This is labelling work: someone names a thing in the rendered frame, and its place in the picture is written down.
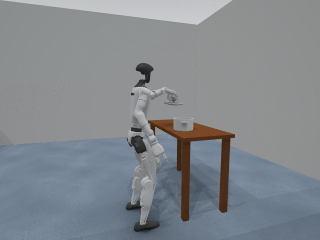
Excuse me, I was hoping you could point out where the robot left upper arm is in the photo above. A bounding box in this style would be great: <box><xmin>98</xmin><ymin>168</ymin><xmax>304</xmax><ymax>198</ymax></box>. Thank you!
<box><xmin>150</xmin><ymin>91</ymin><xmax>156</xmax><ymax>100</ymax></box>

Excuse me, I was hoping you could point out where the table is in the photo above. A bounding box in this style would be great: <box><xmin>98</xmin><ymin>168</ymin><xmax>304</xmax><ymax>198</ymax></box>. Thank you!
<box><xmin>148</xmin><ymin>119</ymin><xmax>235</xmax><ymax>222</ymax></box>

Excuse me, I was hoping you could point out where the robot left forearm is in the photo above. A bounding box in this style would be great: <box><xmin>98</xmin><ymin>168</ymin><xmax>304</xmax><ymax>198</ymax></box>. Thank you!
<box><xmin>152</xmin><ymin>87</ymin><xmax>170</xmax><ymax>97</ymax></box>

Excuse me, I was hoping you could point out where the robot torso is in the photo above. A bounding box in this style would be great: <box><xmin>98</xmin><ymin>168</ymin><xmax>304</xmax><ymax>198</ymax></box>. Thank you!
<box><xmin>127</xmin><ymin>85</ymin><xmax>151</xmax><ymax>146</ymax></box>

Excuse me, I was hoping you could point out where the pot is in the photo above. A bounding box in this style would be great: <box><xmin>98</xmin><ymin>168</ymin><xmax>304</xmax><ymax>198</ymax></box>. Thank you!
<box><xmin>173</xmin><ymin>117</ymin><xmax>194</xmax><ymax>131</ymax></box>

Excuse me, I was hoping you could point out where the left robot thigh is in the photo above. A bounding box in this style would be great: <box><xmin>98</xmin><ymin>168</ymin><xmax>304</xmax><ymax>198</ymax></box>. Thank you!
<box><xmin>127</xmin><ymin>137</ymin><xmax>146</xmax><ymax>178</ymax></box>

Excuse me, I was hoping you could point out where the robot right hand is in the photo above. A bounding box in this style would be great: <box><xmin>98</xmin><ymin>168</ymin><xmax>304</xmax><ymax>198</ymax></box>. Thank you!
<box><xmin>151</xmin><ymin>142</ymin><xmax>168</xmax><ymax>168</ymax></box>

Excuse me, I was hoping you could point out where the robot right forearm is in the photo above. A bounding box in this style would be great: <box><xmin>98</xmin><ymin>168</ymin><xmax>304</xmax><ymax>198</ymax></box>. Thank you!
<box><xmin>136</xmin><ymin>111</ymin><xmax>158</xmax><ymax>146</ymax></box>

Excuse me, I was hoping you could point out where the robot left hand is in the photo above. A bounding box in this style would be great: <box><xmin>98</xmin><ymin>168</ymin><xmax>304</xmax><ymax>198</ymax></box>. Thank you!
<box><xmin>167</xmin><ymin>90</ymin><xmax>179</xmax><ymax>101</ymax></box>

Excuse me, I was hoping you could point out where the lid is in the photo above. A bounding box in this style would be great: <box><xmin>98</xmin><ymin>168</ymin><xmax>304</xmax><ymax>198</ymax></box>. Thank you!
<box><xmin>164</xmin><ymin>101</ymin><xmax>183</xmax><ymax>106</ymax></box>

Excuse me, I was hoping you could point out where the robot right upper arm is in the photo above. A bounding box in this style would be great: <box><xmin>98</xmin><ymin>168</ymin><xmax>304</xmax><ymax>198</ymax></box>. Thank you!
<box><xmin>133</xmin><ymin>87</ymin><xmax>151</xmax><ymax>121</ymax></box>

